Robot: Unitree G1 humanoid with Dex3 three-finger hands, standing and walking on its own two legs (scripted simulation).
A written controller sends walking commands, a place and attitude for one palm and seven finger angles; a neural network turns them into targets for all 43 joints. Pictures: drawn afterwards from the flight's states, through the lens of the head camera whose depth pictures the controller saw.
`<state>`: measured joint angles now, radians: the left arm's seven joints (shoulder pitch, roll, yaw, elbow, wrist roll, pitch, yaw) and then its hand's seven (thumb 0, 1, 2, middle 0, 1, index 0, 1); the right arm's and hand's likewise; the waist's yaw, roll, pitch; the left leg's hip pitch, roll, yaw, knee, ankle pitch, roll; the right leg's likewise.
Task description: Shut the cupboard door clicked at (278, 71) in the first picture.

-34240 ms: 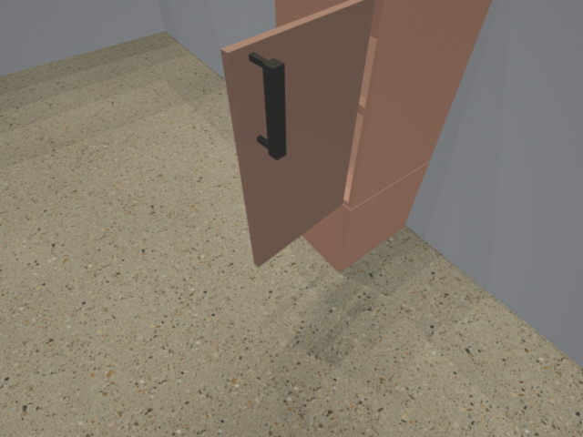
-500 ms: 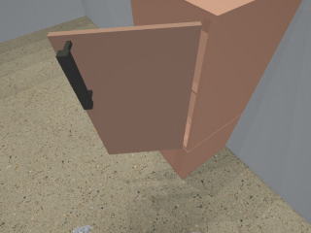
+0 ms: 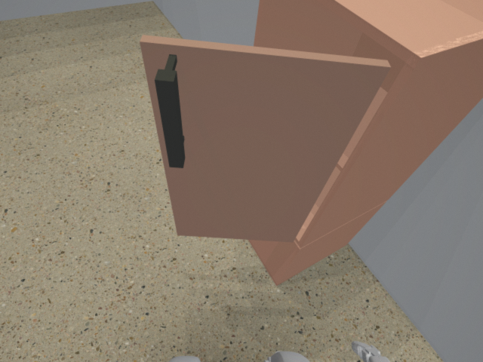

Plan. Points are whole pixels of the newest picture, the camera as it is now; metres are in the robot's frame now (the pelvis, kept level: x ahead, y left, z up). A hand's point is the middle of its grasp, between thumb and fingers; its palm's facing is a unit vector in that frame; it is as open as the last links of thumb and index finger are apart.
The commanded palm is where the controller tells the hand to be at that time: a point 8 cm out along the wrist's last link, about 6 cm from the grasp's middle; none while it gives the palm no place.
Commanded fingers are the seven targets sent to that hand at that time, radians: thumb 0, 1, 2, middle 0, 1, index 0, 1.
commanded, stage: come to a stop and stand still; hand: left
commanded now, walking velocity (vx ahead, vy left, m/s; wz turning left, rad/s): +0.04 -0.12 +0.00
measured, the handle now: (174, 116) +0.43 +0.16 +0.15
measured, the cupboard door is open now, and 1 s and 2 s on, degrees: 59 59 59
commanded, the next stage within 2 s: look again from close up in 1.50 s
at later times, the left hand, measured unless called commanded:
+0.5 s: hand out of the picture +0.01 +0.13 -0.17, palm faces -0.02 -0.98 -0.19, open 7.3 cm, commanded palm none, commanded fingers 0.00 0.90 0.90 -0.20 -0.30 -0.20 -0.30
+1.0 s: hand out of the picture +0.00 +0.10 -0.18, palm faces +0.03 -0.99 -0.14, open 7.4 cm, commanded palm none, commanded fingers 0.00 0.90 0.90 -0.20 -0.30 -0.20 -0.30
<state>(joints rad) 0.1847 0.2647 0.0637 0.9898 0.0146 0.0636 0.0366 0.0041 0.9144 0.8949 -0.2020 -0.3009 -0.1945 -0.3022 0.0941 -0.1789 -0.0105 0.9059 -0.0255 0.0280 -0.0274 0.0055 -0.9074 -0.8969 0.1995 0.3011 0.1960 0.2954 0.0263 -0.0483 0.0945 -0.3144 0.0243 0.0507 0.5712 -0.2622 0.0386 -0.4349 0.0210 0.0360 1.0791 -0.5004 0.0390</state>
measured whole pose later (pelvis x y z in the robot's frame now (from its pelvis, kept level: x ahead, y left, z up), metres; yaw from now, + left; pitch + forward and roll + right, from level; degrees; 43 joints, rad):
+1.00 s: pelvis +0.01 -0.05 +0.01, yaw +0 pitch +0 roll +0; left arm 0.29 0.12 0.00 1.14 0.01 0.00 0.03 0.00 0.91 0.89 -0.20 -0.30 -0.20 -0.30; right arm 0.24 -0.14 -0.01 1.14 -0.01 0.00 -0.04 0.01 -0.92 -0.90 0.20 0.30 0.20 0.30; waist -0.01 -0.03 0.04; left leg -0.22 0.05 0.03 0.44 -0.21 -0.04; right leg -0.05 0.00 -0.02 0.39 -0.34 -0.01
